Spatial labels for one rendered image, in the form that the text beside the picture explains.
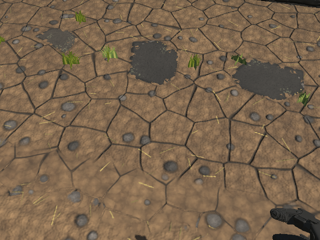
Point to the robot right hand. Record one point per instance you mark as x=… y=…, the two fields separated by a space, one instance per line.
x=301 y=219

